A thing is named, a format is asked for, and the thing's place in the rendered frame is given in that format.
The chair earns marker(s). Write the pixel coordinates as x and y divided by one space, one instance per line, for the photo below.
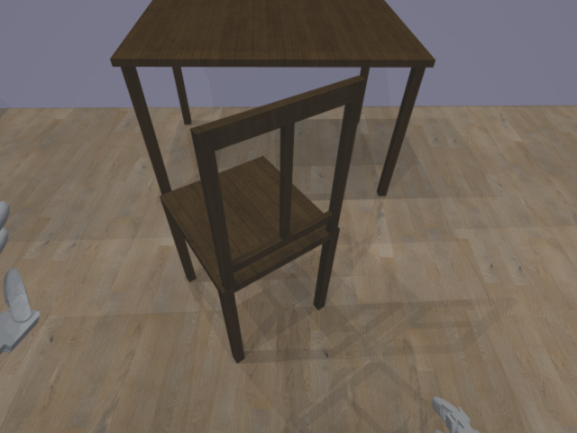
248 221

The right robot hand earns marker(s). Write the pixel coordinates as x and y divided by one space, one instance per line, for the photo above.
455 418

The table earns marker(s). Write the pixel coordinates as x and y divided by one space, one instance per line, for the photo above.
270 33

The left robot hand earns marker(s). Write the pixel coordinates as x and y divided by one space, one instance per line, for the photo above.
16 323

